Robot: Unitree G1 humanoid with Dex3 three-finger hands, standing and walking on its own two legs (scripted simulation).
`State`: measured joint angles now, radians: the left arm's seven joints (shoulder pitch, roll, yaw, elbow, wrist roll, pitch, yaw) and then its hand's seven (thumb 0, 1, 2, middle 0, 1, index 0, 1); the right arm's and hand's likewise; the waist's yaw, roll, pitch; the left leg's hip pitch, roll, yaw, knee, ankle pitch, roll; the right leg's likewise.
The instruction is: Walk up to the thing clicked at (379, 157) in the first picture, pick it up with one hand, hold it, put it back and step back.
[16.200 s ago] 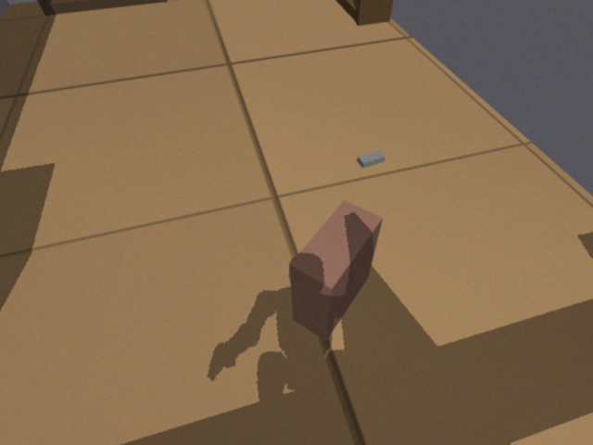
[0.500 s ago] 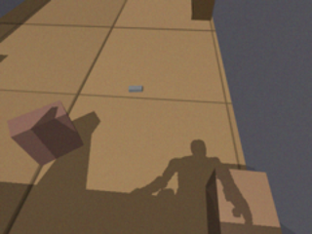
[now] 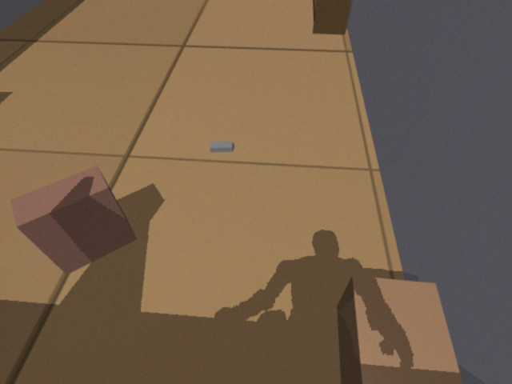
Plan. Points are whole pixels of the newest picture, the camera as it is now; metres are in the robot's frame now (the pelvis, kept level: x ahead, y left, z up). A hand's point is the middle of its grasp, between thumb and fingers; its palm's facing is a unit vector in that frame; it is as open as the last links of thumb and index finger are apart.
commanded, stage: stand
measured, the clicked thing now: (221, 146) +1.47 +0.23 -0.76
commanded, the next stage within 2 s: walk up in 0.68 s
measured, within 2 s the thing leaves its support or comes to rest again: neither
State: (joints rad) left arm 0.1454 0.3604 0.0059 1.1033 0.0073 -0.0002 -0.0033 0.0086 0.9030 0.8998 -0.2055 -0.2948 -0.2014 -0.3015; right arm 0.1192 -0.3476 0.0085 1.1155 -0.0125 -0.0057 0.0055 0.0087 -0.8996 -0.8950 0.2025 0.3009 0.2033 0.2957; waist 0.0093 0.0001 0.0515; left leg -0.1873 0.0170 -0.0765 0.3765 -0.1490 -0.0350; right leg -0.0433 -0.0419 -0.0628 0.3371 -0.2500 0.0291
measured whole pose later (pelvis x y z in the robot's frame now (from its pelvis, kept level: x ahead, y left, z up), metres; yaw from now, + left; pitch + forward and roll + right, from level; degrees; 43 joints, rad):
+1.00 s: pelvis +0.08 +0.05 -0.03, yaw +3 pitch -4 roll +0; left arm 0.31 0.47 0.10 1.03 0.04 -0.01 -0.05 0.01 0.90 0.90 -0.21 -0.30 -0.20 -0.30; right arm 0.19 -0.43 -0.12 0.99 -0.04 -0.06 0.08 0.01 -0.90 -0.90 0.20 0.30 0.20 0.30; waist 0.04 -0.05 0.08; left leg -0.38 0.04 0.07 0.64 -0.18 0.01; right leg -0.03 -0.14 -0.06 0.68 -0.52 -0.02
